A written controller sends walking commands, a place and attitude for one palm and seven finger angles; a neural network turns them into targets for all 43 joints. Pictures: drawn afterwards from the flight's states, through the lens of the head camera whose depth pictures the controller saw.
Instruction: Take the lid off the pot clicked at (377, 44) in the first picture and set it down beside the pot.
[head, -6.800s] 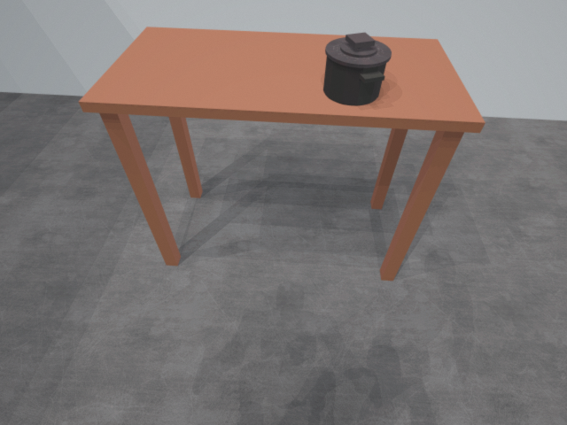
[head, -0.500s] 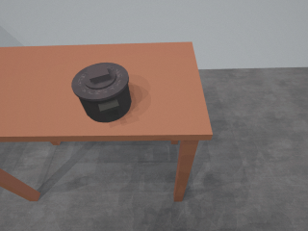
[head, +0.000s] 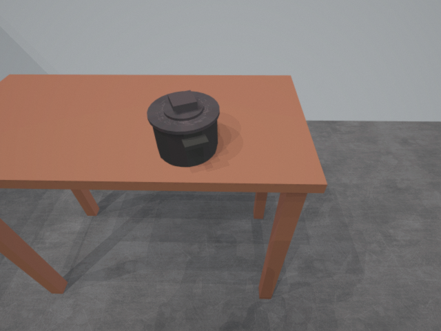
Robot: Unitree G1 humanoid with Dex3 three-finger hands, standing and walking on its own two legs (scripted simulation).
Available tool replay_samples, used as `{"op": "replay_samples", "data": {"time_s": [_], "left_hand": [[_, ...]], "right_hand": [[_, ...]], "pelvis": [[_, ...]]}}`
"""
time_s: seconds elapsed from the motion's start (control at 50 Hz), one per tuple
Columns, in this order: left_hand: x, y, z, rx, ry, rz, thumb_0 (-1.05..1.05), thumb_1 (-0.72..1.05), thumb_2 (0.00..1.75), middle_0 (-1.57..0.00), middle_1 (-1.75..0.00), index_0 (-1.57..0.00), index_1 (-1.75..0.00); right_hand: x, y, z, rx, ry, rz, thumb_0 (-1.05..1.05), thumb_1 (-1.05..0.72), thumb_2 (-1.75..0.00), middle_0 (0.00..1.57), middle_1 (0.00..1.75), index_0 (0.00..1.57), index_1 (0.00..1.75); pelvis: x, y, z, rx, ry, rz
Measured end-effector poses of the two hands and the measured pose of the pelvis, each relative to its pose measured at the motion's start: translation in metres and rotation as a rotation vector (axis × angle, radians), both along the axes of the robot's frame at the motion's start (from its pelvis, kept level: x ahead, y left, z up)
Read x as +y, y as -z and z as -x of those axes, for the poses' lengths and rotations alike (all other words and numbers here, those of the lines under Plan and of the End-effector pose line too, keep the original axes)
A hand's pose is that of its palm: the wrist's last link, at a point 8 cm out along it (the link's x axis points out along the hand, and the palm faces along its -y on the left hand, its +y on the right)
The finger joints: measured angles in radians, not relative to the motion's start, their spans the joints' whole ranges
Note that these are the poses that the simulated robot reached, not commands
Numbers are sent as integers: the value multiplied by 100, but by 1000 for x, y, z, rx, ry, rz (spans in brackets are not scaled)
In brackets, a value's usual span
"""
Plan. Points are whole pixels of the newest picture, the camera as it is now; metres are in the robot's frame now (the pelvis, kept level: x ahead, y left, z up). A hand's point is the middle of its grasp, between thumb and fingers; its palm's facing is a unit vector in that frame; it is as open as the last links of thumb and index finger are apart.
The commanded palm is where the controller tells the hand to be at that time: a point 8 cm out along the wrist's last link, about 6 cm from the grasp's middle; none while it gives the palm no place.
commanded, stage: come to a stop and stand still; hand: left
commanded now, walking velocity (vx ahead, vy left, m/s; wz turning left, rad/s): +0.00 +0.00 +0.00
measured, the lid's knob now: (182, 100) +0.53 +0.13 +0.17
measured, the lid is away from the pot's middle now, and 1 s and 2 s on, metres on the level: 0.00 0.00 0.00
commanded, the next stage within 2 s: look again from close up in 0.78 s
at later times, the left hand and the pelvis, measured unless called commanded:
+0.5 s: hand out of the picture +0.05 +0.18 -0.16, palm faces +0.06 -0.98 -0.20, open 7.3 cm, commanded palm none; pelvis +0.04 +0.00 +0.01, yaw +1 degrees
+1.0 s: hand out of the picture +0.10 +0.17 -0.16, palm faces +0.05 -0.98 -0.20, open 7.3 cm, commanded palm none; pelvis +0.07 -0.01 +0.02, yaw +1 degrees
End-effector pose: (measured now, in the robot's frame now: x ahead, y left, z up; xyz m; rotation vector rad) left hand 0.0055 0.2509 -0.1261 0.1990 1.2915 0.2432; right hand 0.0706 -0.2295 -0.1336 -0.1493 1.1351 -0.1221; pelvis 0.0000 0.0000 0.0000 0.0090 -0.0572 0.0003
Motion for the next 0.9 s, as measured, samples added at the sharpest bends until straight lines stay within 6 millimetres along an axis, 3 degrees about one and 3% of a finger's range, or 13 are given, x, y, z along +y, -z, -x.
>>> {"op": "replay_samples", "data": {"time_s": [0.08, 0.18, 0.38, 0.68, 0.9], "left_hand": [[-3, 1, 15, 37, -18, 23, 0, 91, 90, -20, -30, -20, -30], [-12, 3, 18, 58, -27, 62, 0, 91, 90, -20, -30, -20, -30], [-28, 3, -11, 66, -12, 102, 0, 91, 90, -20, -30, -20, -30], [-25, 1, -68, 20, 3, 75, 0, 92, 90, -20, -30, -20, -30], [-27, 1, -85, 7, 11, 78, 0, 92, 90, -20, -30, -20, -30]], "right_hand": [[2, -2, 7, 23, -5, 10, 0, -92, -90, 20, 30, 20, 30], [5, -3, 23, 85, 8, 20, 0, -91, -90, 20, 30, 20, 30], [18, -2, 39, 198, 43, -6, 0, -91, -90, 20, 30, 20, 30], [12, -2, 8, 217, 48, 4, 0, -91, -90, 20, 30, 20, 30], [2, -5, -12, 192, 38, 25, 0, -91, -90, 20, 30, 20, 30]], "pelvis": [[5, -3, 0, 19, -4, 3], [8, -6, -5, 23, -14, 0], [7, -12, -28, 31, -16, 1], [-1, -14, -57, 35, -20, 12], [-4, -15, -65, 36, -17, 13]]}}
